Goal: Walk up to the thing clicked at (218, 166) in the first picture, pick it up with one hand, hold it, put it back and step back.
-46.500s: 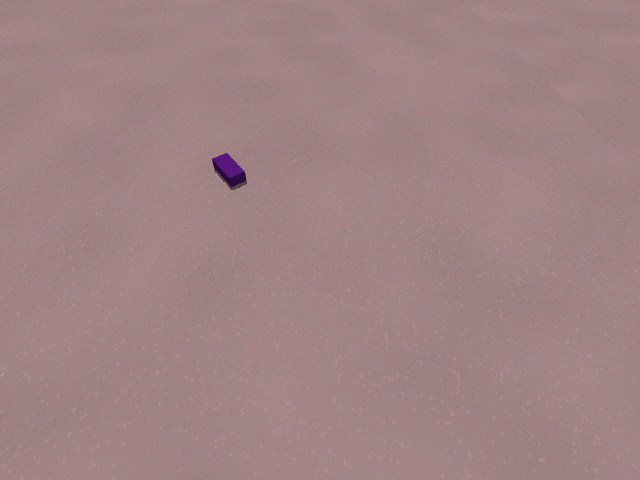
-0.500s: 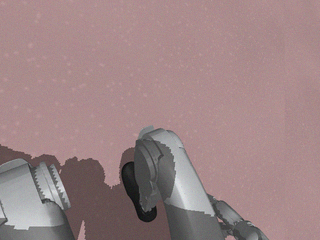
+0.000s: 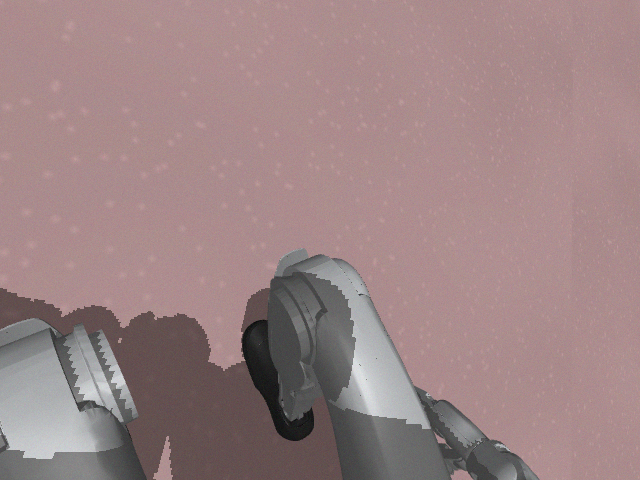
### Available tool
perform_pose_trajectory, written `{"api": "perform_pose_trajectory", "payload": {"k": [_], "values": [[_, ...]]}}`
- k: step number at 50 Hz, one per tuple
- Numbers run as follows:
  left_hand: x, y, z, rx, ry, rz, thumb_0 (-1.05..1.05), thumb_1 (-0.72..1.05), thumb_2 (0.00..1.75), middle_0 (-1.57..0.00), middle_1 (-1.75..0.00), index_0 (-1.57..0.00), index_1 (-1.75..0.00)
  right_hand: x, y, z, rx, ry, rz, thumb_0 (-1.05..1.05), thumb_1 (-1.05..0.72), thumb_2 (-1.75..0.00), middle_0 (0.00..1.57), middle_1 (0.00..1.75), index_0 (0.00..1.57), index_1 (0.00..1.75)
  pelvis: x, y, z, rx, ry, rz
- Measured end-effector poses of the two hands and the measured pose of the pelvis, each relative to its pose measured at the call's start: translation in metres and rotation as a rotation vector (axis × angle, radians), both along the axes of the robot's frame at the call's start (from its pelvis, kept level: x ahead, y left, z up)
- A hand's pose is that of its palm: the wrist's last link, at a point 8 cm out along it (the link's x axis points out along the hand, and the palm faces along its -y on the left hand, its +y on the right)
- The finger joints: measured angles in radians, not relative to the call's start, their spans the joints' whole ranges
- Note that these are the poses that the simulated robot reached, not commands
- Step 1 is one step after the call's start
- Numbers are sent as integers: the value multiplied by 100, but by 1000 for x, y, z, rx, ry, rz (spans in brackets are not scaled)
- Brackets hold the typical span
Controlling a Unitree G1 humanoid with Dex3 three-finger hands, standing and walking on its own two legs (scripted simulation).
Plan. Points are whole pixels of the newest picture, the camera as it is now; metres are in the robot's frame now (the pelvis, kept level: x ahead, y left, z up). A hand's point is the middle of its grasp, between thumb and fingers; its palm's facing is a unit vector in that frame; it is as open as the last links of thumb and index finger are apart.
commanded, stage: close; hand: left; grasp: from above
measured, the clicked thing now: out of the picture +0.45 +0.40 -0.28
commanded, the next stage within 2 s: settle in 1.72 s
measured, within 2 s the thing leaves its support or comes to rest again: neither
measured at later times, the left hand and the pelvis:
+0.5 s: hand out of the picture +0.43 +0.38 -0.24, palm faces -0.43 -0.13 -0.89, open 12.9 cm; pelvis +0.00 +0.00 +0.00, yaw +0 degrees
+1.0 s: hand out of the picture +0.43 +0.39 -0.24, palm faces -0.44 -0.14 -0.89, open 11.8 cm; pelvis +0.00 +0.00 +0.00, yaw +0 degrees
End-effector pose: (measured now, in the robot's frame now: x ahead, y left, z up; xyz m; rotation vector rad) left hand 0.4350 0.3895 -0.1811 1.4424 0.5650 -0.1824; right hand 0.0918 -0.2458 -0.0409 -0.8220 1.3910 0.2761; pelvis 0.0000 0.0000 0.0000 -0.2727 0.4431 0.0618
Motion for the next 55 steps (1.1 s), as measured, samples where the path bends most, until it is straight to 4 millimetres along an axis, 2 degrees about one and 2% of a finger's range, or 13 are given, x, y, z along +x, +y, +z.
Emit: {"api": "perform_pose_trajectory", "payload": {"k": [21, 43, 55], "values": [[1, -6, -5, 5, -12, -6, 0, -32, 85, -15, -99, -18, -96, 0, 1, 0, 1, -9, 6, 0, -89, -89, 20, 30, 20, 30, 0, 1, -2, -1, -2, -2], [-2, 1, -3, 1, 1, 12, 0, -17, 74, -25, -87, -29, -84, -4, -1, 0, 1, -1, 7, 0, -89, -89, 20, 30, 20, 30, -1, 1, -3, -1, -11, -3], [-1, 0, -1, 5, -13, -2, 0, -8, 68, -33, -80, -36, -77, 1, 0, -1, -1, -7, 13, 0, -89, -89, 20, 30, 20, 30, -1, 1, -3, -1, -11, -4]]}}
